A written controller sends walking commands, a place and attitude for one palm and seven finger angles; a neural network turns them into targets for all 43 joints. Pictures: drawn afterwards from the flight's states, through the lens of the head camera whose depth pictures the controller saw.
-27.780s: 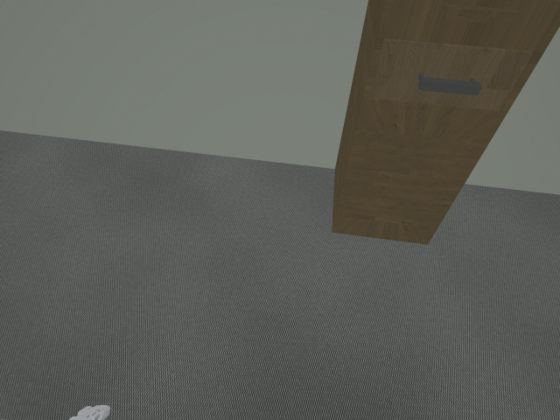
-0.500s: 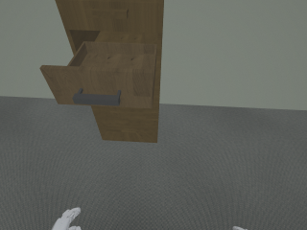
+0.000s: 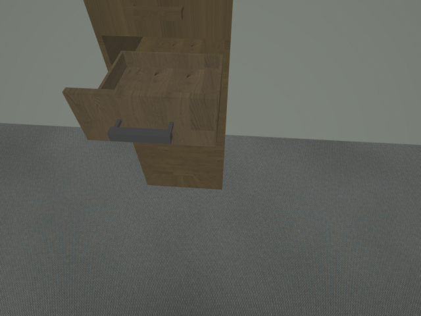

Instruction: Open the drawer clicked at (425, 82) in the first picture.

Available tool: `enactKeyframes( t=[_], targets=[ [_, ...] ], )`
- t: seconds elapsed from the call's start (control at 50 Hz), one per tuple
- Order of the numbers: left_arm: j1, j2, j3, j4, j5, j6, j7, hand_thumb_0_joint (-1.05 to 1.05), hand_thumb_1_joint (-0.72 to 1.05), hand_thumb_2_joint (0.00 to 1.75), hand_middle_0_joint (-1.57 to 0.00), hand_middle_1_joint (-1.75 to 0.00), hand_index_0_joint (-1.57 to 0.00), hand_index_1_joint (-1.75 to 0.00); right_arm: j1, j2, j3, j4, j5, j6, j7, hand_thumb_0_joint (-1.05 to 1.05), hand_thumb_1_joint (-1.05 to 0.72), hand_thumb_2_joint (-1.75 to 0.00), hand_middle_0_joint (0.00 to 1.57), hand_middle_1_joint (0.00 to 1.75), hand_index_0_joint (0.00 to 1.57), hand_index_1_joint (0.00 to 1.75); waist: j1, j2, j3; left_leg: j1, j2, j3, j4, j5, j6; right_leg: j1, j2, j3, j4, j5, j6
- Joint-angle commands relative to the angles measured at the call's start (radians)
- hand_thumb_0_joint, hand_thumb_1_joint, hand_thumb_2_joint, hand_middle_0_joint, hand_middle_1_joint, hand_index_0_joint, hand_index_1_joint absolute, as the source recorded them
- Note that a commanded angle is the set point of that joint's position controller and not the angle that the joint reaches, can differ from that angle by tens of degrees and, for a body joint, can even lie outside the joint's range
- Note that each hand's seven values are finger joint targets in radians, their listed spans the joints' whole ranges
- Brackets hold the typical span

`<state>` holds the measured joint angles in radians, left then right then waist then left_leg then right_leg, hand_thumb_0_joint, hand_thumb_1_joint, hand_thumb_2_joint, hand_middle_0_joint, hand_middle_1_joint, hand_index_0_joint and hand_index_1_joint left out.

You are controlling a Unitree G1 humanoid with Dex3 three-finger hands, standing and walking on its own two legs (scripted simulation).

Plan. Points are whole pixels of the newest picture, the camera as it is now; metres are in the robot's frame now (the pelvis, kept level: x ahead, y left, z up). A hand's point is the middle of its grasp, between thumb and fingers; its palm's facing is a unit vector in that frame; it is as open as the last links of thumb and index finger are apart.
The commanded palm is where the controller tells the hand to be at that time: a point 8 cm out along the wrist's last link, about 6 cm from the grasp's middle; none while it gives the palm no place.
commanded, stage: let the arm hang, fingers relaxed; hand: left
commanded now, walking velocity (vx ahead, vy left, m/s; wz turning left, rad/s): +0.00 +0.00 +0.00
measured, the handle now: (142, 129) +0.55 +0.22 +0.00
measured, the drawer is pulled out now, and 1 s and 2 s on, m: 0.30 0.30 0.30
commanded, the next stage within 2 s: look to check the result in 0.38 s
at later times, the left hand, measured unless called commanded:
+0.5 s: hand out of the picture +0.04 +0.18 -0.17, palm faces +0.01 -0.97 -0.23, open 7.4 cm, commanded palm none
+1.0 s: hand out of the picture +0.07 +0.20 -0.17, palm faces +0.00 -0.96 -0.27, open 7.4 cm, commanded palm none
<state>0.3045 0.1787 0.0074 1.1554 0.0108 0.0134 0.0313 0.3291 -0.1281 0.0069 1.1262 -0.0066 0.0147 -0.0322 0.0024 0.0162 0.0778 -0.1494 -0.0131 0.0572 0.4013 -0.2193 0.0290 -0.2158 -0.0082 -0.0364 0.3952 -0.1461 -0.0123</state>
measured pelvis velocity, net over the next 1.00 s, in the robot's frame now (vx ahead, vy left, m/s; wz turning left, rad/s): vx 0.02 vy -0.02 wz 0.00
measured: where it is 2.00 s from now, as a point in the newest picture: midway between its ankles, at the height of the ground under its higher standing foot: outside the picture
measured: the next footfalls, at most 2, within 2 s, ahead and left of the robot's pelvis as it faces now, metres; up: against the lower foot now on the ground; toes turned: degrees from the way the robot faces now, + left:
none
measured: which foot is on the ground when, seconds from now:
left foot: down 0.00-1.00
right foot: down 0.00-1.00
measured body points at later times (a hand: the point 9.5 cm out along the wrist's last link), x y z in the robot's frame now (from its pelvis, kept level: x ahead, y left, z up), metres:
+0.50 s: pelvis +0.01 -0.01 +0.00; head +0.03 -0.01 +0.45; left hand +0.04 +0.23 -0.15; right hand +0.01 -0.23 -0.16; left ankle +0.00 +0.10 -0.74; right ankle +0.04 -0.11 -0.74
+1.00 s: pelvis +0.02 -0.02 +0.00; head +0.05 -0.02 +0.45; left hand +0.07 +0.25 -0.14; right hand +0.05 -0.27 -0.15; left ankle +0.00 +0.10 -0.74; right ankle +0.04 -0.11 -0.74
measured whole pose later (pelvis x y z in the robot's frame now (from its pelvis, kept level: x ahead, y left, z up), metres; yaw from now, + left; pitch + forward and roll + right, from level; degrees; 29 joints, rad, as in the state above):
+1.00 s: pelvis +0.02 -0.02 +0.00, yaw +0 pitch -2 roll +0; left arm 0.16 0.23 0.02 1.14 0.01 -0.01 0.02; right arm 0.19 -0.23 -0.01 1.13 -0.01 0.00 -0.03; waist -0.01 0.01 0.08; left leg -0.08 0.01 0.05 0.33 -0.21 0.00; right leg -0.15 0.02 -0.04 0.33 -0.15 -0.03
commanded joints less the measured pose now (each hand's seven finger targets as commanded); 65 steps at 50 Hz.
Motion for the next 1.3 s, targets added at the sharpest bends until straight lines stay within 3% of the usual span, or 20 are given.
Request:
enactKeyframes(
  t=[0.0,0.24,0.38,0.44,0.76,0.94,1.0,1.04,1.1,1.14,1.28],
  targets=[
    [0.030,0.104,0.017,-0.038,0.005,-0.017,0.009,0.00,0.90,0.90,-0.20,-0.30,-0.20,-0.30,0.076,-0.104,-0.028,-0.021,-0.003,-0.012,-0.002,0.00,-0.90,-0.90,0.20,0.30,0.20,0.30,-0.007,-0.012,0.048,-0.087,0.112,-0.116,-0.128,-0.085,0.011,-0.009,-0.072,0.097,-0.081,-0.108,-0.029],
    [-0.035,0.113,0.029,-0.054,0.006,-0.028,0.007,0.00,0.90,0.90,-0.20,-0.30,-0.20,-0.30,0.039,-0.109,-0.033,-0.023,-0.006,-0.026,-0.004,0.00,-0.90,-0.90,0.20,0.30,0.20,0.30,-0.010,0.014,0.000,-0.046,0.118,-0.105,-0.117,0.061,0.003,0.043,-0.085,0.095,-0.066,0.033,-0.030],
    [-0.064,0.136,0.032,-0.057,0.005,-0.031,0.004,0.00,0.90,0.90,-0.20,-0.30,-0.20,-0.30,0.013,-0.137,-0.037,-0.022,-0.006,-0.022,-0.002,0.00,-0.90,-0.90,0.20,0.30,0.20,0.30,-0.013,-0.004,0.010,-0.032,0.117,-0.102,-0.126,0.030,-0.001,0.040,-0.089,0.104,-0.094,-0.006,-0.031],
    [-0.065,0.141,0.033,-0.054,0.005,-0.033,0.004,0.00,0.90,0.90,-0.20,-0.30,-0.20,-0.30,0.007,-0.143,-0.038,-0.021,-0.006,-0.024,-0.001,0.00,-0.90,-0.90,0.20,0.30,0.20,0.30,-0.013,0.001,-0.020,-0.007,0.119,-0.099,-0.122,0.061,0.000,0.053,-0.092,0.103,-0.092,0.023,-0.031],
    [-0.103,0.192,0.038,-0.045,0.003,-0.042,0.003,0.00,0.90,0.90,-0.20,-0.30,-0.20,-0.30,-0.058,-0.209,-0.043,-0.025,-0.005,-0.025,-0.002,0.00,-0.90,-0.90,0.20,0.30,0.20,0.30,-0.016,-0.010,-0.042,0.037,0.129,-0.099,-0.130,0.107,-0.004,0.081,-0.098,0.111,-0.107,0.097,-0.035],
    [-0.141,0.228,0.043,-0.057,0.004,-0.045,0.000,0.00,0.90,0.90,-0.20,-0.30,-0.20,-0.30,-0.099,-0.244,-0.048,-0.030,-0.006,-0.024,0.002,0.00,-0.90,-0.90,0.20,0.30,0.20,0.30,-0.016,-0.002,-0.044,0.040,0.130,-0.102,-0.138,0.086,-0.006,0.086,-0.101,0.122,-0.129,0.066,-0.034],
    [-0.144,0.243,0.046,-0.062,0.003,-0.050,0.000,0.00,0.90,0.90,-0.20,-0.30,-0.20,-0.30,-0.118,-0.260,-0.051,-0.038,-0.004,-0.028,0.002,0.00,-0.90,-0.90,0.20,0.30,0.20,0.30,-0.012,-0.013,-0.069,0.065,0.133,-0.102,-0.132,0.133,-0.004,0.099,-0.103,0.119,-0.120,0.135,-0.038],
    [-0.163,0.249,0.045,-0.063,0.003,-0.049,-0.001,0.00,0.90,0.90,-0.20,-0.30,-0.20,-0.30,-0.125,-0.271,-0.052,-0.037,-0.006,-0.028,0.002,0.00,-0.90,-0.90,0.20,0.30,0.20,0.30,-0.016,0.007,-0.069,0.059,0.134,-0.101,-0.137,0.131,-0.008,0.106,-0.105,0.120,-0.118,0.141,-0.037],
    [-0.170,0.263,0.048,-0.068,0.004,-0.051,-0.002,0.00,0.90,0.90,-0.20,-0.30,-0.20,-0.30,-0.141,-0.285,-0.053,-0.043,-0.005,-0.028,0.003,0.00,-0.90,-0.90,0.20,0.30,0.20,0.30,-0.013,-0.023,-0.068,0.068,0.137,-0.103,-0.139,0.135,-0.007,0.104,-0.105,0.120,-0.123,0.146,-0.036],
    [-0.186,0.271,0.047,-0.070,0.003,-0.050,-0.003,0.00,0.90,0.90,-0.20,-0.30,-0.20,-0.30,-0.148,-0.293,-0.054,-0.042,-0.006,-0.028,0.004,0.00,-0.90,-0.90,0.20,0.30,0.20,0.30,-0.016,0.004,-0.069,0.063,0.136,-0.102,-0.142,0.132,-0.009,0.112,-0.108,0.123,-0.124,0.144,-0.035],
    [-0.216,0.302,0.049,-0.077,0.003,-0.052,-0.006,0.00,0.90,0.90,-0.20,-0.30,-0.20,-0.30,-0.177,-0.328,-0.054,-0.048,-0.006,-0.030,0.008,0.00,-0.90,-0.90,0.20,0.30,0.20,0.30,-0.016,-0.009,-0.088,0.076,0.140,-0.104,-0.149,0.150,-0.010,0.127,-0.112,0.124,-0.126,0.167,-0.035]
  ],
)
